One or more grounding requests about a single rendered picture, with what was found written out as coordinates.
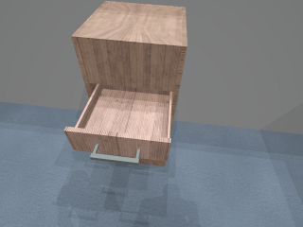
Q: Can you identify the drawer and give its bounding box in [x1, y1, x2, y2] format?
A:
[63, 84, 172, 162]

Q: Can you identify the handle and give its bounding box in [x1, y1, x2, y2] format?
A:
[90, 144, 140, 166]

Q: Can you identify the cabinet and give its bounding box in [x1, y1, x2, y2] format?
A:
[71, 1, 187, 166]

